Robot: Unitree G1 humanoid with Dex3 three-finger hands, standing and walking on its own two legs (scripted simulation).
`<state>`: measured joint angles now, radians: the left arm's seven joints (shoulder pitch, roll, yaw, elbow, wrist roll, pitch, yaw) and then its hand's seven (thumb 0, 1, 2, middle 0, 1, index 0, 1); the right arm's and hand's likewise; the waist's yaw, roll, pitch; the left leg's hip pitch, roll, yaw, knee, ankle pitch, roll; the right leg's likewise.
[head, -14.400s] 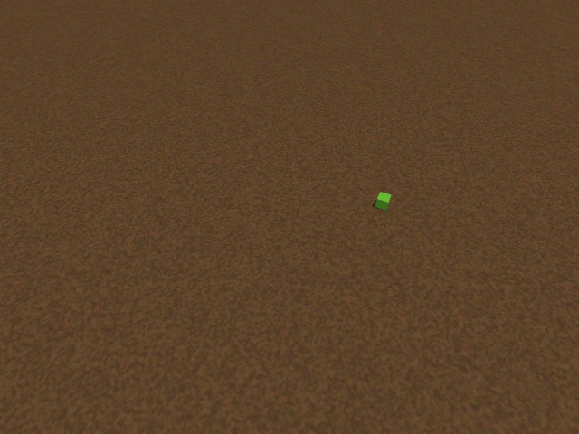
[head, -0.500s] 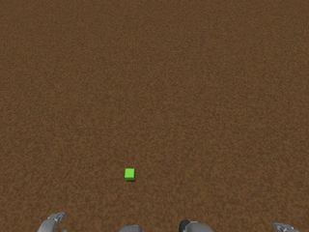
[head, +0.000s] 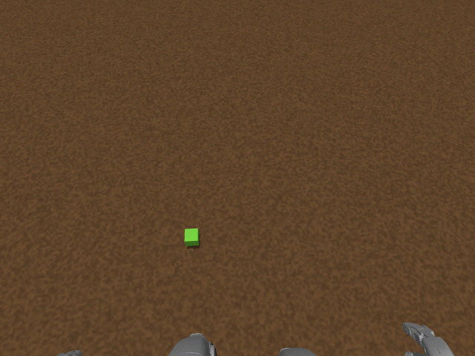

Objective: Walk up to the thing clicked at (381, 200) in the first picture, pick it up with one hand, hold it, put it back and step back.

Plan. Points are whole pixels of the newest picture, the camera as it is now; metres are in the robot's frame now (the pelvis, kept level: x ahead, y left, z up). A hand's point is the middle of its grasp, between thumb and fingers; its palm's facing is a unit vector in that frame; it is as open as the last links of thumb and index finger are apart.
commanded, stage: walk up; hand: left
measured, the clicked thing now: (192, 237) +0.58 +0.20 -0.73
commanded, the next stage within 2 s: stand in 1.40 s
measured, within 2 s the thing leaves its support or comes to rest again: neither
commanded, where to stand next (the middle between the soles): +0.20 -0.03 m, yaw +3 degrees
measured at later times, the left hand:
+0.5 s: hand out of the picture -0.03 +0.24 -0.14, palm faces +0.08 -0.94 -0.34, open 7.3 cm
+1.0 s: hand out of the picture -0.13 +0.23 -0.14, palm faces +0.07 -0.93 -0.36, open 7.4 cm
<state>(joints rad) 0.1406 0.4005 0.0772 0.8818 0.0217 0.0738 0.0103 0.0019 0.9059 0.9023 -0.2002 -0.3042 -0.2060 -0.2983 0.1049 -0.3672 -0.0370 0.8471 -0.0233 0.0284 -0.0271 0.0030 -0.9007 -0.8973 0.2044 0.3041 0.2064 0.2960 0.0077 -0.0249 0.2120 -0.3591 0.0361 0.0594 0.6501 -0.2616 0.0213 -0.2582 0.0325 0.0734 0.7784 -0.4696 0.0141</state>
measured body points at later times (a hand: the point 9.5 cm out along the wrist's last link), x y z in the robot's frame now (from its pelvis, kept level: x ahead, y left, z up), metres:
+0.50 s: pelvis -0.14 -0.03 +0.00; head -0.10 +0.00 +0.45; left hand -0.04 +0.29 -0.12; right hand -0.03 -0.33 -0.10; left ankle -0.14 +0.09 -0.72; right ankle -0.11 -0.15 -0.68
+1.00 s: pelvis -0.18 -0.04 +0.01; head -0.18 -0.03 +0.46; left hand -0.14 +0.28 -0.12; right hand -0.10 -0.34 -0.11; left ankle -0.16 +0.08 -0.72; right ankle -0.19 -0.18 -0.72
